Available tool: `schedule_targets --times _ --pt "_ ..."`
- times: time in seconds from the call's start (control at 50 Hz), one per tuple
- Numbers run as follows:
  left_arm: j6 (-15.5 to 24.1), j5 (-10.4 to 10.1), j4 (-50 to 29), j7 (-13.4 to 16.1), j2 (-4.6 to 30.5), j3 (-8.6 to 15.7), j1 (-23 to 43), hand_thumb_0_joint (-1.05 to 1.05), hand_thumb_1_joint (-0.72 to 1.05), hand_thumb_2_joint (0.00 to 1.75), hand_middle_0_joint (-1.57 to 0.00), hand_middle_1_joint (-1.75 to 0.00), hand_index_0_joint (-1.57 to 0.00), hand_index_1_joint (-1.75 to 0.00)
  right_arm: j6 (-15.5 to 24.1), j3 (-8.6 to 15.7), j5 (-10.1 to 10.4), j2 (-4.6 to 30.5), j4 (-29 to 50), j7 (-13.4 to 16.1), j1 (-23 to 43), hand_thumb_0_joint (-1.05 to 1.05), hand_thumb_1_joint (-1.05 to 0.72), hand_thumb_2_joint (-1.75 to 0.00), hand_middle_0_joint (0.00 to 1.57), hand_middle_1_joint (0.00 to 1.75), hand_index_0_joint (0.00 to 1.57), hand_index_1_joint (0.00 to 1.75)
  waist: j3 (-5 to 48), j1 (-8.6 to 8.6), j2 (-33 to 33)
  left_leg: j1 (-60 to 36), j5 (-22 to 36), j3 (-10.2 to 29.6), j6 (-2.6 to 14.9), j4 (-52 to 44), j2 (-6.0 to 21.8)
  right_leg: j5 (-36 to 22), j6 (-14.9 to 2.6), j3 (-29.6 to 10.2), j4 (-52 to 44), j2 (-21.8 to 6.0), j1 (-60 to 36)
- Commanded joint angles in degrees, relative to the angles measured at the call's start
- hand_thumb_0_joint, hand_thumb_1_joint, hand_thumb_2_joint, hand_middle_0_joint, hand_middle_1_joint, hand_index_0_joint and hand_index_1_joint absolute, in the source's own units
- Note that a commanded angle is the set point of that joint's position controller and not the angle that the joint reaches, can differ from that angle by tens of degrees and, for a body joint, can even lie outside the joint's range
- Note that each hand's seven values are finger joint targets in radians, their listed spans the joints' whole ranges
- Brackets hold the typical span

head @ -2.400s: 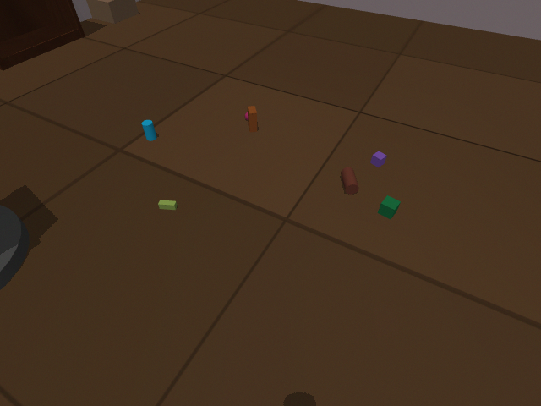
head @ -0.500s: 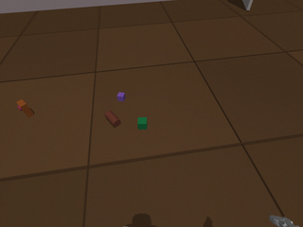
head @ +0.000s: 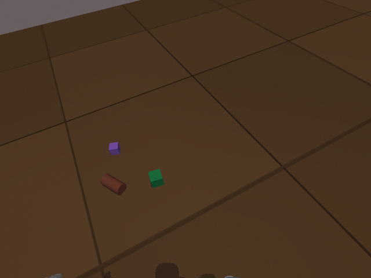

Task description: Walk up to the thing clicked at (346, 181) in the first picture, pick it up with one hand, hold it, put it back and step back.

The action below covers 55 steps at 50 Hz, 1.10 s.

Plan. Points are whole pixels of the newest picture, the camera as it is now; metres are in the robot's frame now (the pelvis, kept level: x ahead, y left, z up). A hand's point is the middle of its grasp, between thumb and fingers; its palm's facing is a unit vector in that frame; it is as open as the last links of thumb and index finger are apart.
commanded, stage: walk up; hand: left
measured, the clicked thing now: (113, 183) +0.79 +0.43 -0.71
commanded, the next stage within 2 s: none
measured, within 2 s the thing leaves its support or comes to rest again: neither
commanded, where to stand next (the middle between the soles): +0.34 +0.45 m, yaw -37 degrees
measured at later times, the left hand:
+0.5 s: hand out of the picture +0.27 +0.52 -0.13, palm faces -0.23 -0.79 -0.56, open 7.4 cm
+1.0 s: hand out of the picture +0.41 +0.67 -0.11, palm faces -0.31 -0.68 -0.66, open 7.4 cm
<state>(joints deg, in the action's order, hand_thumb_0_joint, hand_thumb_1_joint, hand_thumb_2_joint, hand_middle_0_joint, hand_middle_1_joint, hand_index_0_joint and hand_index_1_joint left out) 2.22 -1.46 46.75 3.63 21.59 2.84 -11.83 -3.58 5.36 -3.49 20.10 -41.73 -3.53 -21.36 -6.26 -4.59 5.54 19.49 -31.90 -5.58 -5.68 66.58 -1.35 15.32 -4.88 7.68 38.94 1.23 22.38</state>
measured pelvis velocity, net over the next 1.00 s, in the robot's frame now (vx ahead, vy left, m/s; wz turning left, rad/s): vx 0.23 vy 0.39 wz -0.42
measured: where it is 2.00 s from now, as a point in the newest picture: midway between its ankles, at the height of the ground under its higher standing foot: (70, 262)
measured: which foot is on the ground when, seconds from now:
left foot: up 0.00-0.28, down 0.30-0.64, up 0.66-1.00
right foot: down 0.00-0.32, up 0.34-0.62, down 0.64-1.00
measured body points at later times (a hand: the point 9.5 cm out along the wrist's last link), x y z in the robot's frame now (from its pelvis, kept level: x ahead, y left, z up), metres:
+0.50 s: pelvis +0.14 +0.22 +0.00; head +0.18 +0.21 +0.45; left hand +0.28 +0.56 -0.09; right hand +0.14 -0.11 -0.10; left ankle +0.18 +0.33 -0.71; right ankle +0.14 +0.10 -0.64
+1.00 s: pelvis +0.23 +0.39 -0.03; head +0.24 +0.32 +0.42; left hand +0.42 +0.70 -0.06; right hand +0.20 +0.02 -0.15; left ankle +0.32 +0.56 -0.66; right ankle +0.24 +0.17 -0.71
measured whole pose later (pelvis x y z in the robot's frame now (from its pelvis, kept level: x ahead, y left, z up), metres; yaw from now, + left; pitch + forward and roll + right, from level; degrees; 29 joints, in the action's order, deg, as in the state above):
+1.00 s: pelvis +0.23 +0.39 -0.03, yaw -24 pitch -2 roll +0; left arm 3.9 2.4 46.0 6.1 25.5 4.6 -20.5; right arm -7.4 7.5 -3.9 30.1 -39.4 -5.3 -13.2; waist -5.6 0.6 8.5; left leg 32.0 -25.6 4.3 0.0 68.7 8.3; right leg 18.6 0.6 -6.6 50.1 -4.6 31.4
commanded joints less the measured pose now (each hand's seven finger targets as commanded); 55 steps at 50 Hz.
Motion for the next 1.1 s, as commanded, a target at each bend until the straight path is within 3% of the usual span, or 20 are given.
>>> schedule_targets --times 0.0,0.04,0.08,0.2,0.26,0.28,0.3,0.32,0.34,0.36,0.42,0.52,0.6,0.62,0.66,0.68,0.8,1.0,1.06,1.08 --pt "1.8 -0.1 -3.8 4.3 20.1 5.9 -5.1 0.00 0.90 0.90 -0.20 -0.30 -0.20 -0.30 1.5 4.8 0.7 17.2 8.8 0.8 3.7 0.00 -0.90 -0.90 0.20 0.30 0.20 0.30 4.5 3.81 -3.8 22.8 5.0 17.1 0.77 15.0 8.9 13.3 -13.83 -36.5 -23.5 -24.2 -12.0" --pt "3.0 0.9 -3.0 3.5 18.8 5.7 -4.0 0.00 0.90 0.90 -0.20 -0.30 -0.20 -0.30 1.1 4.1 0.9 15.2 7.5 -0.5 2.5 0.00 -0.90 -0.90 0.20 0.30 0.20 0.30 2.5 1.18 -5.8 16.0 11.0 14.1 3.52 5.8 8.8 6.7 -7.14 -23.6 -20.9 -15.6 -4.2" --pt "3.8 1.8 -3.1 2.6 19.1 6.2 -3.8 0.00 0.90 0.90 -0.20 -0.30 -0.20 -0.30 0.2 3.7 0.2 14.1 6.9 -1.6 1.3 0.00 -0.90 -0.90 0.20 0.30 0.20 0.30 1.2 0.39 -8.2 12.5 14.9 11.5 4.08 2.5 9.1 -0.3 -5.60 -16.8 -17.9 -12.0 1.3" --pt "4.4 3.4 -2.9 2.5 23.0 7.2 -6.3 0.00 0.90 0.90 -0.20 -0.30 -0.20 -0.30 0.4 4.5 0.0 14.0 8.8 -2.8 7.8 0.00 -0.90 -0.90 0.20 0.30 0.20 0.30 3.3 1.77 -14.9 3.3 17.7 6.9 5.00 -16.6 10.4 -4.1 -4.44 -14.0 -11.4 -10.3 6.6" --pt "3.5 3.4 -3.4 3.0 23.2 6.9 -2.4 0.00 0.90 0.90 -0.20 -0.30 -0.20 -0.30 0.4 6.0 -0.5 15.5 6.6 -2.6 0.0 0.00 -0.90 -0.90 0.20 0.30 0.20 0.30 8.3 -4.26 -13.9 -10.8 14.3 1.8 5.83 -23.6 6.5 -3.0 -2.52 -13.4 -1.2 -10.5 13.0" --pt "3.1 4.0 -3.3 3.4 18.9 5.7 -3.7 0.00 0.90 0.90 -0.20 -0.30 -0.20 -0.30 0.8 6.8 -0.9 16.8 4.0 -2.2 -6.1 0.00 -0.90 -0.90 0.20 0.30 0.20 0.30 10.5 -6.95 -5.1 -16.6 9.3 3.6 6.34 -27.6 4.7 0.2 -0.97 -11.7 12.5 -7.4 15.6" --pt "3.0 3.9 -3.2 3.7 12.5 3.7 -7.4 0.00 0.90 0.90 -0.20 -0.30 -0.20 -0.30 1.3 7.6 -1.7 20.4 3.8 -1.5 -8.8 0.00 -0.90 -0.90 0.20 0.30 0.20 0.30 9.4 -8.49 11.1 -17.7 0.0 16.9 7.15 -38.8 12.8 14.6 1.77 -8.7 27.0 0.0 23.0" --pt "2.7 2.6 -4.1 4.3 11.9 3.1 -8.0 0.00 0.90 0.90 -0.20 -0.30 -0.20 -0.30 1.9 7.9 -0.5 25.5 5.3 -0.9 -3.0 0.00 -0.90 -0.90 0.20 0.30 0.20 0.30 8.0 -4.58 20.6 -14.9 0.0 34.6 8.60 -50.3 23.1 20.6 2.23 -8.3 35.6 4.2 30.2" --pt "2.6 2.6 -2.3 4.9 14.6 3.3 -9.4 0.00 0.90 0.90 -0.20 -0.30 -0.20 -0.30 1.9 8.5 0.6 28.3 6.1 -0.6 3.6 0.00 -0.90 -0.90 0.20 0.30 0.20 0.30 8.1 -1.97 21.5 -12.3 -9.6 41.8 14.74 -53.5 25.7 17.6 0.12 -10.3 40.2 -0.7 28.5" --pt "2.8 2.6 -1.0 4.7 17.8 3.7 -8.9 0.00 0.90 0.90 -0.20 -0.30 -0.20 -0.30 1.7 7.9 0.3 25.9 7.4 -0.4 6.9 0.00 -0.90 -0.90 0.20 0.30 0.20 0.30 5.4 -1.23 17.6 -7.4 -10.0 37.1 16.36 -52.2 24.7 14.5 0.70 -9.5 39.8 -3.6 26.9" --pt "2.8 0.7 3.6 3.3 18.6 4.9 -13.3 0.00 0.90 0.90 -0.20 -0.30 -0.20 -0.30 2.2 5.0 -0.3 18.3 7.2 0.1 8.5 0.00 -0.90 -0.90 0.20 0.30 0.20 0.30 3.5 1.05 11.6 -8.4 14.8 17.1 16.08 -40.3 16.7 8.9 2.55 -7.8 30.7 -4.9 21.0" --pt "3.4 0.3 1.8 2.8 13.6 3.6 -12.7 0.00 0.90 0.90 -0.20 -0.30 -0.20 -0.30 2.1 3.6 -1.1 15.8 8.0 0.5 6.2 0.00 -0.90 -0.90 0.20 0.30 0.20 0.30 5.6 0.35 8.9 -10.5 47.6 9.5 19.62 -33.9 18.1 8.2 3.18 -2.2 11.5 -3.8 9.5" --pt "3.5 1.6 5.5 4.6 19.0 7.1 -29.3 0.00 0.90 0.90 -0.20 -0.30 -0.20 -0.30 1.0 1.7 0.2 11.9 11.5 -0.1 12.0 0.00 -0.90 -0.90 0.20 0.30 0.20 0.30 11.4 11.35 -9.1 11.6 27.4 2.1 12.18 -10.6 10.6 -12.1 2.31 -10.1 -8.8 -5.5 -25.1" --pt "3.3 2.4 3.4 5.4 23.5 8.4 -28.9 0.00 0.90 0.90 -0.20 -0.30 -0.20 -0.30 0.3 0.9 0.4 9.7 11.2 0.0 6.7 0.00 -0.90 -0.90 0.20 0.30 0.20 0.30 12.8 9.68 -18.6 23.1 0.5 3.8 8.73 -2.2 4.4 -11.6 -1.37 -32.1 -12.2 -17.7 -30.7" --pt "2.6 2.2 -2.5 5.7 23.4 7.4 -17.2 0.00 0.90 0.90 -0.20 -0.30 -0.20 -0.30 -2.1 3.2 0.1 16.6 9.4 0.9 3.5 0.00 -0.90 -0.90 0.20 0.30 0.20 0.30 10.5 5.80 -6.6 22.5 -3.1 12.0 5.54 9.7 6.5 6.3 -10.00 -45.3 -17.8 -27.0 -17.7" --pt "2.7 2.1 -3.7 5.7 22.9 7.2 -13.2 0.00 0.90 0.90 -0.20 -0.30 -0.20 -0.30 -2.3 3.8 -0.3 17.7 8.7 1.3 4.2 0.00 -0.90 -0.90 0.20 0.30 0.20 0.30 7.8 4.89 -5.9 22.9 -3.1 13.4 5.35 12.7 7.6 12.0 -12.20 -45.3 -18.8 -26.6 -12.5" --pt "3.3 2.6 -4.0 4.3 21.5 7.2 -9.9 0.00 0.90 0.90 -0.20 -0.30 -0.20 -0.30 -2.5 4.1 -0.7 17.6 5.5 -0.1 2.7 0.00 -0.90 -0.90 0.20 0.30 0.20 0.30 0.8 3.27 -10.3 17.1 10.1 11.6 5.65 10.1 9.3 15.6 -6.09 -26.4 -14.1 -14.8 4.8" --pt "2.7 4.3 -3.4 4.5 26.7 9.0 -9.4 0.00 0.90 0.90 -0.20 -0.30 -0.20 -0.30 -2.4 5.3 -0.1 18.3 7.4 -1.2 7.7 0.00 -0.90 -0.90 0.20 0.30 0.20 0.30 5.1 5.85 -17.9 11.5 -0.9 6.8 6.42 -5.2 8.6 18.8 -6.81 -30.0 -6.8 -13.9 8.3" --pt "1.9 3.7 -3.6 4.9 22.2 7.3 -2.4 0.00 0.90 0.90 -0.20 -0.30 -0.20 -0.30 -1.0 6.8 -0.8 18.8 1.9 -0.5 -8.0 0.00 -0.90 -0.90 0.20 0.30 0.20 0.30 10.7 -4.02 -8.0 -9.4 1.6 6.0 6.90 -26.1 5.8 5.8 -1.05 -21.2 12.4 -9.9 17.6" --pt "1.3 2.9 -3.0 5.4 14.9 4.9 -4.6 0.00 0.90 0.90 -0.20 -0.30 -0.20 -0.30 -0.6 7.3 -1.8 22.1 1.9 0.2 -8.2 0.00 -0.90 -0.90 0.20 0.30 0.20 0.30 5.9 -5.18 10.7 -9.0 -6.8 18.7 7.00 -39.0 11.7 14.3 2.17 -12.3 30.5 1.9 29.2"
